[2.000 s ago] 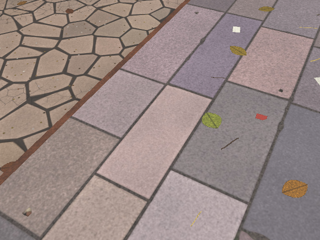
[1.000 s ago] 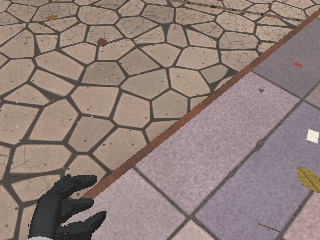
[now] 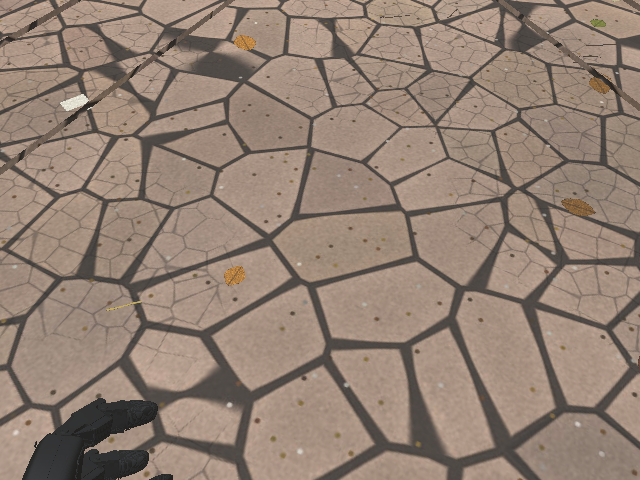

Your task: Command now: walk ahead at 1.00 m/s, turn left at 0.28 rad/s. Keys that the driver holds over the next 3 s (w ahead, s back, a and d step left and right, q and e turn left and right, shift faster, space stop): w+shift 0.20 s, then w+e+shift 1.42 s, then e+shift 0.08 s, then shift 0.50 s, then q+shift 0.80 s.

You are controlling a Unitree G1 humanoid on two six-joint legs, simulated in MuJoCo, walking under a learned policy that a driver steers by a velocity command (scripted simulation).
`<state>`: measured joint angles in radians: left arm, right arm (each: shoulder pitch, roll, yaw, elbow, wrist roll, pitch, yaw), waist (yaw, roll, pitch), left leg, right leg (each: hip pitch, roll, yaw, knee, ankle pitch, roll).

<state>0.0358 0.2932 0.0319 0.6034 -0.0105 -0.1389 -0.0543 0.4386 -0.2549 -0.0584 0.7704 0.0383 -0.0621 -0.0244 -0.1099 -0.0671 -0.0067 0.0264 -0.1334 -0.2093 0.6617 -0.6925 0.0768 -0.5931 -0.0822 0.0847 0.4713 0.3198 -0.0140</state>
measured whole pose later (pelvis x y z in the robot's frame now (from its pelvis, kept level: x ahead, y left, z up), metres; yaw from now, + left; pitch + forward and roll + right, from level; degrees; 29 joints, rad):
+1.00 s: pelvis +0.88 -0.22 -0.08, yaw -34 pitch -1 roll +2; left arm 0.22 0.33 0.07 0.65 -0.03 -0.03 -0.05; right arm 0.23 -0.28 -0.04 0.79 0.02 -0.11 0.01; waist 0.01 -0.01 0.08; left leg -0.10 0.03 -0.01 1.29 -0.44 0.01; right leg -0.55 0.07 -0.08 0.82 -0.27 -0.17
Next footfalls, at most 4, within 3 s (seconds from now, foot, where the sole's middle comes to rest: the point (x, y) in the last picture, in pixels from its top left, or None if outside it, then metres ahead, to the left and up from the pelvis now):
0.06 right None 0.24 -0.17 -0.81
0.48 left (264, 413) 0.68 0.05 -0.81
0.92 right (401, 289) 0.99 -0.33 -0.81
1.36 left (412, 173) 1.44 -0.45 -0.81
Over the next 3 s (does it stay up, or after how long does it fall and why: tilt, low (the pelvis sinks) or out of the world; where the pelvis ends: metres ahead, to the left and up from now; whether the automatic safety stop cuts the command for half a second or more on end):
stays up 1.51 -0.84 -0.03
